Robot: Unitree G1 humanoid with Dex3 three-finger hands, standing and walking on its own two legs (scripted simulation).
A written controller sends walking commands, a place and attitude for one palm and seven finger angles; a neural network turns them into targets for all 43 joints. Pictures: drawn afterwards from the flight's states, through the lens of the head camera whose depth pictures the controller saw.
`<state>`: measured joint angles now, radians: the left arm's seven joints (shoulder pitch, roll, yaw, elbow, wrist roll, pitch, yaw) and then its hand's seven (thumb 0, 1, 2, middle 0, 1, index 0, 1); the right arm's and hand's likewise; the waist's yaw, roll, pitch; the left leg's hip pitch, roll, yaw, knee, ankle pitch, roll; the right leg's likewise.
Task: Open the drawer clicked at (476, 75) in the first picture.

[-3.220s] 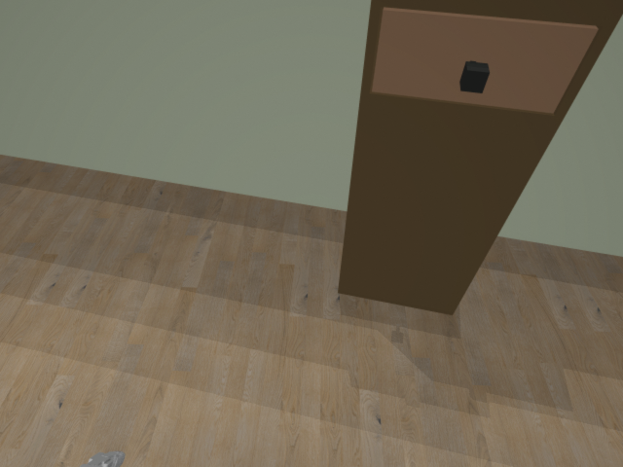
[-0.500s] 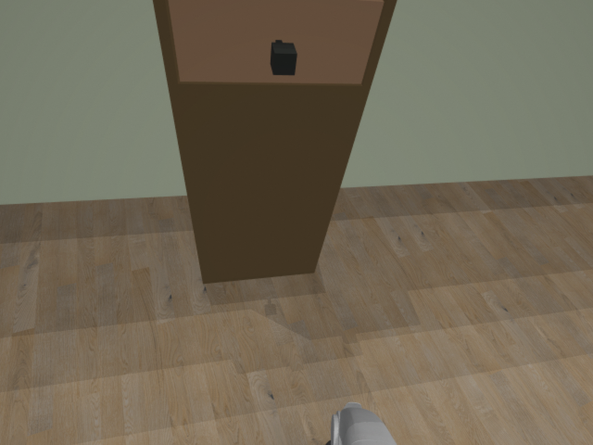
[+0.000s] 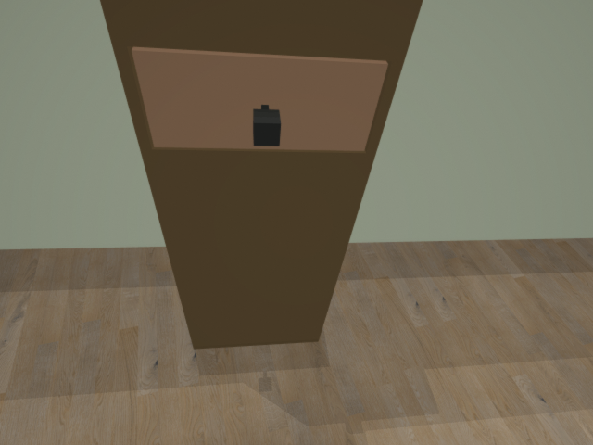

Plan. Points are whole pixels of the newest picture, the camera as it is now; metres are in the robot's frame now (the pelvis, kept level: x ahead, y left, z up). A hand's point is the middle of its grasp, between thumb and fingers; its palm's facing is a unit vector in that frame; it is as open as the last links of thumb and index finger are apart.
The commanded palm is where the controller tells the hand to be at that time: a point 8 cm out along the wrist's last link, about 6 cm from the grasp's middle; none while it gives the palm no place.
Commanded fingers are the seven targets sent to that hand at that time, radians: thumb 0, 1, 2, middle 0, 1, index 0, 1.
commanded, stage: come to a stop and stand still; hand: left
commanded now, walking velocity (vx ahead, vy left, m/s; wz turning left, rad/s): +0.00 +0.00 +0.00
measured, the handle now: (265, 120) +0.56 +0.08 +0.17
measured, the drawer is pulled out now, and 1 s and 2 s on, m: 0.00 0.00 0.00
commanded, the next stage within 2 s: none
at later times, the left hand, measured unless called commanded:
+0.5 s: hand out of the picture +0.11 +0.09 -0.14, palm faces +0.08 -0.95 -0.29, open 7.4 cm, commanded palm none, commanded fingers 0.00 0.90 0.90 -0.20 -0.30 -0.20 -0.30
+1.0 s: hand out of the picture +0.01 +0.16 -0.15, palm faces +0.10 -0.98 -0.19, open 7.4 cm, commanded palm none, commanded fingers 0.00 0.90 0.90 -0.20 -0.30 -0.20 -0.30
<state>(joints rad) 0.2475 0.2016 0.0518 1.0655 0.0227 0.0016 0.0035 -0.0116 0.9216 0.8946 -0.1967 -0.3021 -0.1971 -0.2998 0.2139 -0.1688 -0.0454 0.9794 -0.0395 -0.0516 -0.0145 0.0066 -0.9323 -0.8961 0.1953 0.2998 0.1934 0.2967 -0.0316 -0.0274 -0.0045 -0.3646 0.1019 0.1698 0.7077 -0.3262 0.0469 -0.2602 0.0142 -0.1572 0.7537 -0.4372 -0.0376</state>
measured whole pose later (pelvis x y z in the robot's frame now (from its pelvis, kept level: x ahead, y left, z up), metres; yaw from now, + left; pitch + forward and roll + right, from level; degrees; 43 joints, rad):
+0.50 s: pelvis +0.06 -0.09 +0.01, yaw +1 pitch -1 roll +3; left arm 0.19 0.13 0.04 1.00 0.02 0.01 0.04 0.00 0.90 0.89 -0.20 -0.30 -0.20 -0.30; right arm 0.16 -0.24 -0.10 1.02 -0.02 0.09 -0.01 0.01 -0.91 -0.90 0.20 0.30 0.20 0.30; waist 0.01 0.05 0.12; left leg -0.47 -0.03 -0.01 1.27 -0.43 -0.06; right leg -0.37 -0.09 -0.11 0.58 -0.20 -0.03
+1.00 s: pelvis +0.00 -0.04 +0.03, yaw +3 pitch +0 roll -1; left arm 0.28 0.23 0.07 1.06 0.03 0.04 0.00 0.00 0.91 0.89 -0.20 -0.30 -0.20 -0.30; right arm 0.41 -0.12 0.00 1.12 -0.02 0.01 -0.03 0.01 -0.91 -0.90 0.20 0.30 0.20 0.30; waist -0.01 -0.05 -0.03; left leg -0.10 0.01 0.05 0.33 -0.24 0.03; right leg -0.48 0.00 0.01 0.94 -0.25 0.04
